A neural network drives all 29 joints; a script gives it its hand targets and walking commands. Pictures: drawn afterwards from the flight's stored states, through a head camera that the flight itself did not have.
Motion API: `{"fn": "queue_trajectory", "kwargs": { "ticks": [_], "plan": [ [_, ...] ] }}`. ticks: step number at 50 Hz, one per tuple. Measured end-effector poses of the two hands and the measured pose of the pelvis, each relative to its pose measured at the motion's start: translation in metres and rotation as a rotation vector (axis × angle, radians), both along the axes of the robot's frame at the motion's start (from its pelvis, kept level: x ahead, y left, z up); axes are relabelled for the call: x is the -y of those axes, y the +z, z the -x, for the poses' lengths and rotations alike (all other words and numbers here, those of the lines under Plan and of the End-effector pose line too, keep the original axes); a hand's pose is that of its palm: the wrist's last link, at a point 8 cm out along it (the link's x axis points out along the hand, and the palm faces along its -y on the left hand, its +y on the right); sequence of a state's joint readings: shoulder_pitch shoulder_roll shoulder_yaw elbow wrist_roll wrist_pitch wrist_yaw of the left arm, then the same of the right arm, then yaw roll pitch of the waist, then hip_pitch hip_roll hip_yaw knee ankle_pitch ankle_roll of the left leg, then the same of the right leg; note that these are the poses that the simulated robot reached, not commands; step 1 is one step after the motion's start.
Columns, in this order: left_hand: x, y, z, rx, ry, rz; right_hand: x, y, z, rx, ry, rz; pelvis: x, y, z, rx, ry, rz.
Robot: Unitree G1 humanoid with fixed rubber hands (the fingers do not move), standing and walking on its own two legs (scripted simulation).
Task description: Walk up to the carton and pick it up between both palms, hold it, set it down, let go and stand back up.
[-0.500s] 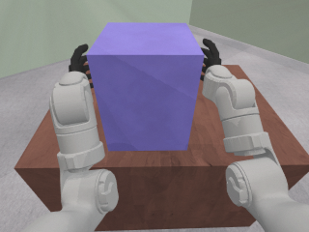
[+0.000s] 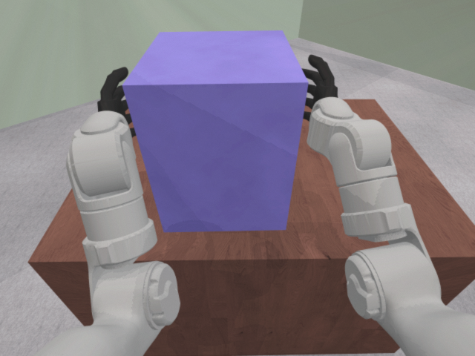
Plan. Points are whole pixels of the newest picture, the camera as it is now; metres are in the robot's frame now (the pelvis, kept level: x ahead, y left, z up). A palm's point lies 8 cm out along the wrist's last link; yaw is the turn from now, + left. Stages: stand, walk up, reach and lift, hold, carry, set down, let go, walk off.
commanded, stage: hold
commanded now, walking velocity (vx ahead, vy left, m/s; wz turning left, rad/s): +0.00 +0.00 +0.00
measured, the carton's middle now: (223, 131) +0.39 +0.04 +0.22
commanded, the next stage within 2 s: none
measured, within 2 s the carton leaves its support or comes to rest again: neither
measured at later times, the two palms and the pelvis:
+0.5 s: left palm (108, 115) +0.33 +0.18 +0.29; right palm (321, 95) +0.36 -0.10 +0.30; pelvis +0.00 +0.00 +0.00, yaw +0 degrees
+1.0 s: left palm (103, 104) +0.32 +0.18 +0.31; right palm (329, 81) +0.36 -0.11 +0.32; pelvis +0.00 +0.00 +0.00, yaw +0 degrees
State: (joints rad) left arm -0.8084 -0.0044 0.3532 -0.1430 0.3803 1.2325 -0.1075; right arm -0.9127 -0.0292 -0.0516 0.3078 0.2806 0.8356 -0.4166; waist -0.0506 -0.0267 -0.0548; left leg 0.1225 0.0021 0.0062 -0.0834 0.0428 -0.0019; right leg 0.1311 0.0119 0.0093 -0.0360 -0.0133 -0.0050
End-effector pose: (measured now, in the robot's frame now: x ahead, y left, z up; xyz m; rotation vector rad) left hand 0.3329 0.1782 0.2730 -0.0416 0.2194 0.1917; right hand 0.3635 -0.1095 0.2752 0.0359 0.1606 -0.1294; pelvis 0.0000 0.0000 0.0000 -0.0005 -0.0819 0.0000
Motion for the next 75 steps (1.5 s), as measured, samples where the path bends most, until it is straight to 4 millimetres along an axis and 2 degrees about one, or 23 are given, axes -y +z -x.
{"fn": "queue_trajectory", "kwargs": {
  "ticks": [20, 32, 40, 60, 69, 75],
  "plan": [
    [-0.004, 0.009, 0.0, -0.01, -0.001, 0.006, -0.004, 0.014, -0.001, -0.003, -0.001, 0.01, -0.001, 0.0, 0.001, 0.0, -0.002, 0.001],
    [-0.004, 0.021, 0.005, 0.015, -0.007, 0.013, -0.004, 0.03, 0.004, 0.025, 0.001, 0.014, -0.002, 0.0, 0.0, 0.001, 0.001, 0.0],
    [-0.002, 0.022, 0.004, -0.008, -0.015, 0.018, -0.002, 0.031, 0.005, 0.002, -0.005, 0.016, -0.001, 0.0, 0.002, 0.002, -0.005, 0.001],
    [-0.002, 0.043, 0.01, 0.023, -0.014, 0.015, -0.001, 0.053, 0.011, 0.033, -0.003, 0.008, 0.0, 0.0, 0.006, 0.002, -0.003, 0.0],
    [-0.001, 0.039, 0.007, -0.006, -0.022, 0.014, 0.0, 0.048, 0.008, 0.003, -0.003, 0.008, 0.0, 0.0, 0.006, -0.006, -0.003, 0.0],
    [0.0, 0.041, 0.008, 0.014, -0.019, 0.013, 0.001, 0.053, 0.009, 0.022, -0.006, 0.014, 0.001, 0.0, 0.005, -0.019, -0.004, 0.0]
  ]
}}
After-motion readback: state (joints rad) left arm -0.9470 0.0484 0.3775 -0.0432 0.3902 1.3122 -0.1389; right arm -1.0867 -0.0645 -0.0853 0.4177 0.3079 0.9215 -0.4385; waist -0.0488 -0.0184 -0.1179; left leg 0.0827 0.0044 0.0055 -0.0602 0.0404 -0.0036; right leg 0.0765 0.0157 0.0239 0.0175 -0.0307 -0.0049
